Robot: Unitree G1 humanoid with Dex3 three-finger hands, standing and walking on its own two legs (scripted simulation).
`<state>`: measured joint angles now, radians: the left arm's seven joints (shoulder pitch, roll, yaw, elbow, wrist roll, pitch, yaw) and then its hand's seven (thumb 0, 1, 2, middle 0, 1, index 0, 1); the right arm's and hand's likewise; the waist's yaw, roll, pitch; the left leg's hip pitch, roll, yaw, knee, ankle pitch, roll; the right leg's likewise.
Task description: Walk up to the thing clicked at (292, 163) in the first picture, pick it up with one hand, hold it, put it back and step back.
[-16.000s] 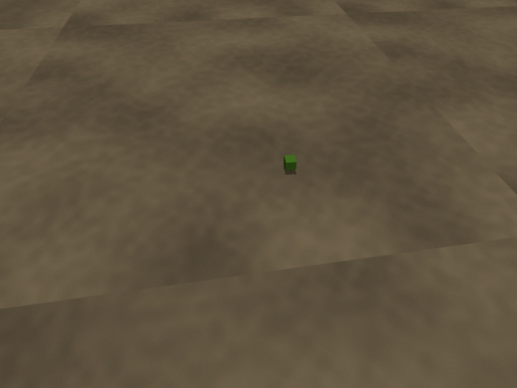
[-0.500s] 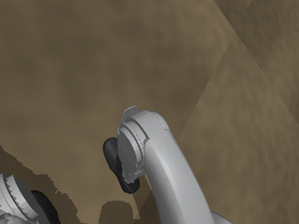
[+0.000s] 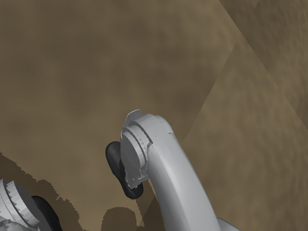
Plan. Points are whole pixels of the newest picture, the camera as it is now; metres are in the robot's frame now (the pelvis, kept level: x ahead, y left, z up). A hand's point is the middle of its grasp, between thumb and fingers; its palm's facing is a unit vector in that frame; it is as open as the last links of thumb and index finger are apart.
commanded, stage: close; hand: left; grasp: from above
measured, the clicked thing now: out of the picture +0.47 +0.30 -0.29
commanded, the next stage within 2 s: settle in 0.06 s
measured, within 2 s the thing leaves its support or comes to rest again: leaves its support in 0.48 s
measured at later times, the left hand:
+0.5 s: hand out of the picture +0.47 +0.30 -0.25, palm faces -0.33 -0.28 -0.90, open 8.9 cm
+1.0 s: hand out of the picture +0.46 +0.30 -0.16, palm faces -0.35 -0.23 -0.91, open 8.8 cm
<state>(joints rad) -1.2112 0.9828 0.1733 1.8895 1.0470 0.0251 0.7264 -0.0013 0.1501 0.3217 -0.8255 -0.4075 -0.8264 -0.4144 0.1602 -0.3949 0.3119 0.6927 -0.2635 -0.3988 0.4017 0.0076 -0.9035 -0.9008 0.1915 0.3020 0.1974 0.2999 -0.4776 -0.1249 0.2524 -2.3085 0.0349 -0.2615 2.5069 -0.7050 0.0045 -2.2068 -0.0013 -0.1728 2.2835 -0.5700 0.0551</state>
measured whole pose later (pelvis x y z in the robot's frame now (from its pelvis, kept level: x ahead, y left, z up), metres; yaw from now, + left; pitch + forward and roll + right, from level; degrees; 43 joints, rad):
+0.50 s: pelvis +0.00 +0.00 +0.01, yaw +1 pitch +29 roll -14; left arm -1.14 0.92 0.20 1.73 1.07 0.04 0.65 0.00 0.11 0.34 -0.89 -0.38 -0.88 -0.37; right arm 0.21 -0.37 0.25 0.71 -0.24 -0.36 0.40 0.00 -0.92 -0.91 0.19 0.30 0.20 0.30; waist -0.44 -0.10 0.20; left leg -2.31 0.03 -0.24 2.48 -0.71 0.00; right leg -2.22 -0.01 -0.16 2.27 -0.58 0.05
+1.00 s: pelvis +0.01 -0.01 +0.02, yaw +6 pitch +35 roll -8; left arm -1.08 0.66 0.13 1.59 1.05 0.09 0.52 -0.01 0.11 0.33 -0.92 -0.33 -0.92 -0.32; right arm 0.19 -0.33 0.10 0.79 -0.17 -0.27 0.32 0.00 -0.90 -0.90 0.19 0.30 0.20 0.30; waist -0.33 0.02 -0.01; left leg -2.29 0.04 -0.14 2.38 -0.70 -0.01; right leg -2.26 -0.03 -0.08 2.26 -0.60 0.02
